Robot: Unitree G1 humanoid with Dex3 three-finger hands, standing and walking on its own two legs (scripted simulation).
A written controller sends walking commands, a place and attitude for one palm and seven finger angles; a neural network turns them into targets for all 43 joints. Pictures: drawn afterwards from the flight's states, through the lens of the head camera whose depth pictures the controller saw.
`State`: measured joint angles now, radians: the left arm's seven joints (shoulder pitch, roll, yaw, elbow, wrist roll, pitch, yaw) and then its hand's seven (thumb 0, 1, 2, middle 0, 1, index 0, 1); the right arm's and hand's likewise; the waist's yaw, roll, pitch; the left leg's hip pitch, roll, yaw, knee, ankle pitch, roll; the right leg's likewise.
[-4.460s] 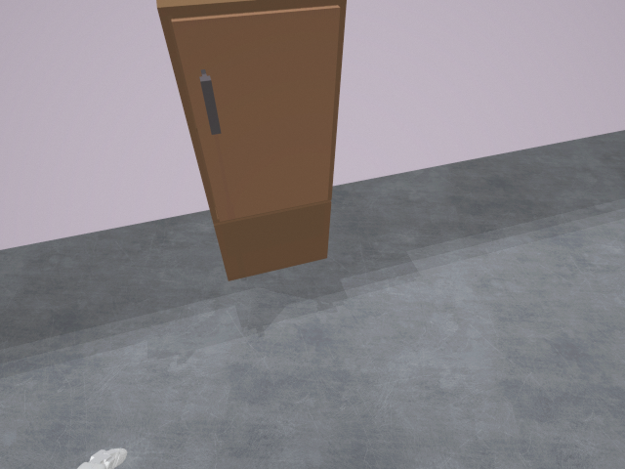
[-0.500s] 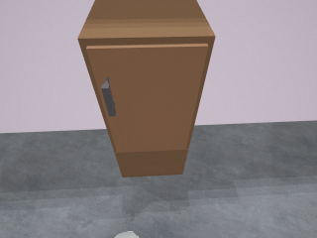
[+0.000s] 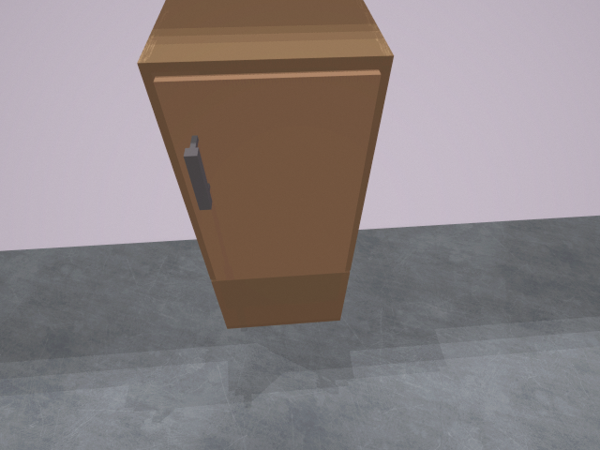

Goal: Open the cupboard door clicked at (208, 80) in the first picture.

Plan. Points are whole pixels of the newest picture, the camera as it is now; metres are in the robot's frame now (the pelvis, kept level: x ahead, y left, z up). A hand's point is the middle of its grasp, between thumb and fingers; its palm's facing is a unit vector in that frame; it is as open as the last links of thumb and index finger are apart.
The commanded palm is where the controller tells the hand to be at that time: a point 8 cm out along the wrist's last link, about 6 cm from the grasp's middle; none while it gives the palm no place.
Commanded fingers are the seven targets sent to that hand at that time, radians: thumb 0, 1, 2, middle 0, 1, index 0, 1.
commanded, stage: come to a stop and stand still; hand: left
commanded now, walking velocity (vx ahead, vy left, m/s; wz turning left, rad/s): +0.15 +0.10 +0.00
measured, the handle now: (200, 173) +0.57 +0.23 +0.02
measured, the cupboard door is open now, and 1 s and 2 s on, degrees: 0 0 0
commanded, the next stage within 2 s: look again from close up in 0.78 s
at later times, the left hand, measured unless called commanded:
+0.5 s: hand out of the picture -0.04 +0.18 -0.18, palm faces +0.09 -0.98 -0.16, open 7.4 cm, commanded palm none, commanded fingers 0.00 0.90 0.90 -0.20 -0.30 -0.20 -0.30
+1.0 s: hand out of the picture -0.03 +0.19 -0.17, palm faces +0.02 -0.98 -0.21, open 7.4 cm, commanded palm none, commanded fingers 0.00 0.90 0.90 -0.20 -0.30 -0.20 -0.30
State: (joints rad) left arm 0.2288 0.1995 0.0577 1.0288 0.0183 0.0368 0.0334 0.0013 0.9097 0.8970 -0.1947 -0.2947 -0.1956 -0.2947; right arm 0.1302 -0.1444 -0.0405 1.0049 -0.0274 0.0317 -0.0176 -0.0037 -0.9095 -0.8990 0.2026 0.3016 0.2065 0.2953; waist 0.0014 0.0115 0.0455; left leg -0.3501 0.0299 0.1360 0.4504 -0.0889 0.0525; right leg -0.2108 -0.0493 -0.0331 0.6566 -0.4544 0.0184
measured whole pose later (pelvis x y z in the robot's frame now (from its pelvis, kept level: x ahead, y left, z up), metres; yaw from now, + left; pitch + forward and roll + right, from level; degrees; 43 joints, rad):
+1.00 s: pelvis -0.03 +0.02 +0.00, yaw +1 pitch -1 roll +0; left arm 0.26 0.15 -0.01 1.12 0.02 -0.02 0.04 0.00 0.91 0.90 -0.20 -0.30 -0.20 -0.30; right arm 0.29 -0.16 0.00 1.07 -0.02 -0.02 -0.02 0.00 -0.92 -0.90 0.20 0.30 0.20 0.29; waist 0.00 0.02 0.05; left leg -0.23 0.02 0.07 0.52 -0.27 0.01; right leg -0.19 -0.08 -0.05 0.50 -0.29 0.04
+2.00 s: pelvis +0.05 -0.04 -0.01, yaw +7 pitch +1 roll +2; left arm 0.22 0.17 0.05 1.00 0.02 -0.07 -0.01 0.00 0.91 0.90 -0.20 -0.29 -0.20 -0.29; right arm 0.41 -0.14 -0.01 1.10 -0.03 -0.02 -0.01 0.00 -0.91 -0.90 0.20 0.30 0.20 0.30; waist 0.00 0.03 0.04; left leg -0.27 0.03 -0.02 0.73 -0.46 0.00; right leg -0.35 -0.03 -0.13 0.68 -0.37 -0.06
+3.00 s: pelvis +0.05 -0.05 +0.00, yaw +7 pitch -2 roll +0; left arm 0.30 0.15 0.00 1.06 0.01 0.01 0.03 0.00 0.92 0.90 -0.20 -0.30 -0.20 -0.30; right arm 0.32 -0.18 -0.02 1.08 -0.02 0.03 -0.01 0.00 -0.93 -0.90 0.20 0.30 0.20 0.29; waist -0.02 0.01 0.00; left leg -0.29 0.01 0.08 0.44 -0.11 0.02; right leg -0.13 -0.01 -0.04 0.50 -0.34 -0.01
